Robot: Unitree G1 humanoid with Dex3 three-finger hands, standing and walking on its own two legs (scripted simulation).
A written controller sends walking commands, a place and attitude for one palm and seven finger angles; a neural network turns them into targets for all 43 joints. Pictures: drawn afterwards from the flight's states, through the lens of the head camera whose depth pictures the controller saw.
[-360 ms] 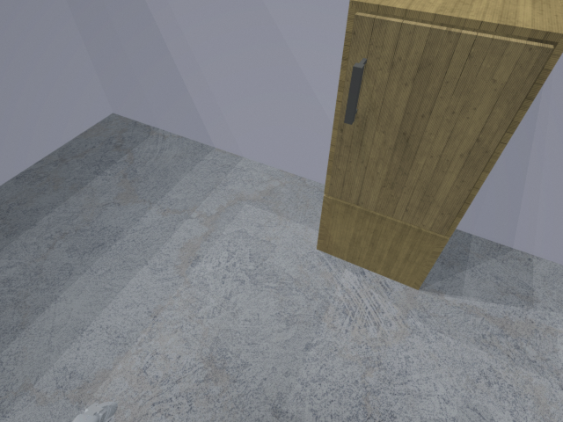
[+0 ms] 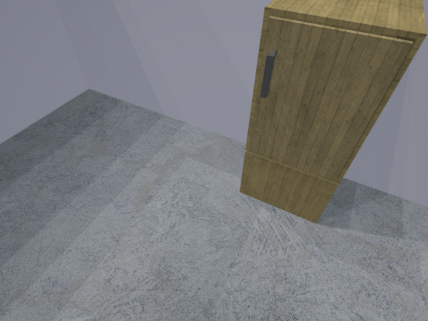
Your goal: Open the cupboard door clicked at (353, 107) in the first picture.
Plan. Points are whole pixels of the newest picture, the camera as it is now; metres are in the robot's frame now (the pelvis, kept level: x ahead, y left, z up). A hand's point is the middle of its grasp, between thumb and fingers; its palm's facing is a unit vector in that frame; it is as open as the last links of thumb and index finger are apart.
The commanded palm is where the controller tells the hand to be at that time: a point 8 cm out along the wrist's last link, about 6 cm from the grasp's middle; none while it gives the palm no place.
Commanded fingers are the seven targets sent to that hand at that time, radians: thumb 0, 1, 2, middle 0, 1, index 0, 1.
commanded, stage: stand and wait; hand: left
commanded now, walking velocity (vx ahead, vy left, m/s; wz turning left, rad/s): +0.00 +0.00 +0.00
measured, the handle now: (269, 74) +0.89 -0.14 +0.03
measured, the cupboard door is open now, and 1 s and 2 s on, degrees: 0 0 0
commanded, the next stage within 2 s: look at it before walking up in 0.46 s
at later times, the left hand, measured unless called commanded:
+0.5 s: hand out of the picture +0.06 +0.25 -0.15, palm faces -0.03 -0.94 -0.34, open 7.4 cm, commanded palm none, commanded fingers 0.00 0.90 0.90 -0.20 -0.30 -0.20 -0.30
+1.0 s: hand out of the picture +0.08 +0.25 -0.15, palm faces -0.03 -0.94 -0.34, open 7.4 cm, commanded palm none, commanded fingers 0.00 0.90 0.90 -0.20 -0.30 -0.20 -0.30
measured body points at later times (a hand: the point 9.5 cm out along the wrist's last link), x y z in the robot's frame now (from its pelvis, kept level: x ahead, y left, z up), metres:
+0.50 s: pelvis -0.01 +0.00 +0.00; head -0.01 -0.01 +0.45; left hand +0.06 +0.29 -0.13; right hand +0.05 -0.30 -0.14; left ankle +0.00 +0.13 -0.74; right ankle +0.00 -0.12 -0.74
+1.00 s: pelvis +0.00 +0.00 +0.00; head +0.01 +0.00 +0.45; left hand +0.08 +0.30 -0.13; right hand +0.08 -0.30 -0.13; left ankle +0.00 +0.13 -0.74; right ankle +0.00 -0.12 -0.74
